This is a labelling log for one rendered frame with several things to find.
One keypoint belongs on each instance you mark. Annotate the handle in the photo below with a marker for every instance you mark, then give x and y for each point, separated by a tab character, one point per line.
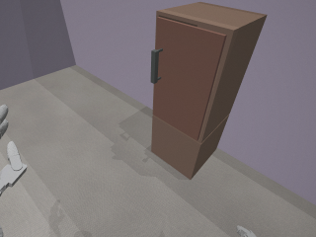
154	65

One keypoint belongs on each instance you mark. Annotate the cupboard door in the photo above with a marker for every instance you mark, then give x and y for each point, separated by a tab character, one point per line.
187	66

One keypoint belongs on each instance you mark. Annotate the right robot hand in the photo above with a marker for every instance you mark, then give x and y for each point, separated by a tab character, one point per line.
243	232

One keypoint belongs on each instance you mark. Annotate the left robot hand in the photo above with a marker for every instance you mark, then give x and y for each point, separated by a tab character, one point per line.
15	169

